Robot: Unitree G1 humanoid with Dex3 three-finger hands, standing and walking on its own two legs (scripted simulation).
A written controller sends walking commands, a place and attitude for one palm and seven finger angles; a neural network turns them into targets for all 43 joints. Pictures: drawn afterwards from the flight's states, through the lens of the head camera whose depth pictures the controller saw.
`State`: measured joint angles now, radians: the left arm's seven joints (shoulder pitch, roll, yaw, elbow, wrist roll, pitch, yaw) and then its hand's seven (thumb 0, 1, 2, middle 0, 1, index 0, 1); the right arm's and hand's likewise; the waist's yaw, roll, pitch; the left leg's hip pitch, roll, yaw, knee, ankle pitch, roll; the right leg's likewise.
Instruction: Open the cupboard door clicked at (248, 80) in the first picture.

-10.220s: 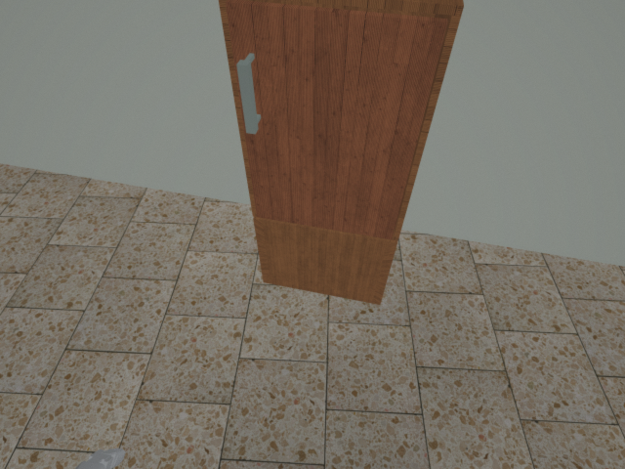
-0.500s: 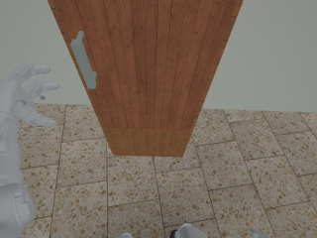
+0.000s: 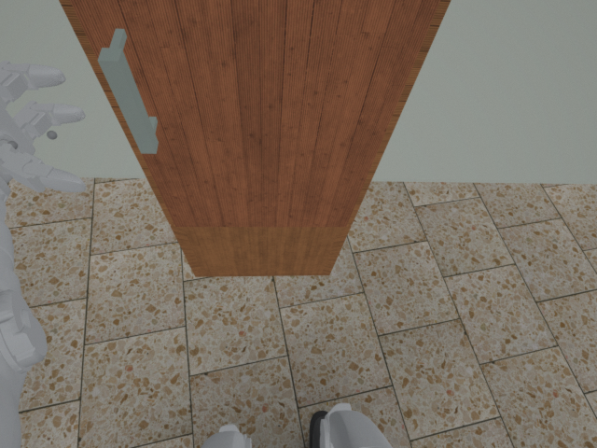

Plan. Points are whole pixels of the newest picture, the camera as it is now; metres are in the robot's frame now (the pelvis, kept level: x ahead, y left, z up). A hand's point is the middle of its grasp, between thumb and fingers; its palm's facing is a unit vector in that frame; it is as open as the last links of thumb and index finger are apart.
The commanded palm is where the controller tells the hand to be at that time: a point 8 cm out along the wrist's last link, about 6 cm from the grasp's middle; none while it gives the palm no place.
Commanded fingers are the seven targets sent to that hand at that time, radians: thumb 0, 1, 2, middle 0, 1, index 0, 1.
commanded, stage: move the hooked fingers beside the handle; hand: left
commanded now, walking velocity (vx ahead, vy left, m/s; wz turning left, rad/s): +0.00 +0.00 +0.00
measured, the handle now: (135, 96) +0.56 +0.20 +0.09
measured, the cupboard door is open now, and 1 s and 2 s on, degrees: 0 0 0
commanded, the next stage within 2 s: slide the fingers in behind the handle in 1.02 s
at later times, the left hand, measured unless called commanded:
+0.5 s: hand (59, 113) +0.52 +0.28 +0.09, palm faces -0.03 -1.00 -0.01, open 14.0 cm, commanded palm +0.50 +0.33 +0.10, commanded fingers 0.00 -0.50 0.30 -0.30 -1.20 -0.30 -1.20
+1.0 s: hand (57, 123) +0.50 +0.28 +0.10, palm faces -0.02 -1.00 +0.00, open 14.0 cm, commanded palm +0.49 +0.32 +0.09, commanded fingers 0.00 -0.50 0.30 -0.30 -1.20 -0.30 -1.20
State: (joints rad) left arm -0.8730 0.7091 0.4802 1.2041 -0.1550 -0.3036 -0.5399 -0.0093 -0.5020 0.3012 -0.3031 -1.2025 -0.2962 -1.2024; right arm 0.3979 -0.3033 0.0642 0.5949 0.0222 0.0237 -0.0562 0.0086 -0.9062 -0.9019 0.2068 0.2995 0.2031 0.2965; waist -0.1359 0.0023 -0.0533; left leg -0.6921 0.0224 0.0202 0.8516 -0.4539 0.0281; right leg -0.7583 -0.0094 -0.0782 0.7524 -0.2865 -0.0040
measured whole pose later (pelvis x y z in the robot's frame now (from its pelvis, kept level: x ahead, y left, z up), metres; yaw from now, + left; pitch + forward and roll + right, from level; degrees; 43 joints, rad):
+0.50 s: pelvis +0.01 +0.01 -0.01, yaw -2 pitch +22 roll -4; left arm -0.94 0.81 0.56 1.23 -0.11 -0.27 -0.55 -0.01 -0.50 0.30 -0.30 -1.20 -0.30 -1.20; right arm 0.47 -0.30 0.07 0.56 0.00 0.11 -0.03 0.01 -0.91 -0.90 0.21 0.30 0.20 0.30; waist -0.19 0.01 -0.06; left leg -0.79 0.04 0.03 0.89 -0.49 0.04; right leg -0.85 0.01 -0.07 0.76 -0.29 0.00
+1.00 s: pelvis +0.02 +0.01 -0.01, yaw +0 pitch +20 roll -4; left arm -0.91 0.73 0.49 1.20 -0.14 -0.28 -0.53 -0.01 -0.50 0.30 -0.30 -1.20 -0.30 -1.20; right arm 0.38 -0.29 0.07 0.55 0.01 0.11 -0.02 0.00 -0.91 -0.90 0.21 0.30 0.20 0.30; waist -0.15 0.01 -0.07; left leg -0.75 0.04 0.00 0.90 -0.50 0.03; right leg -0.80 0.00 -0.09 0.77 -0.31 0.00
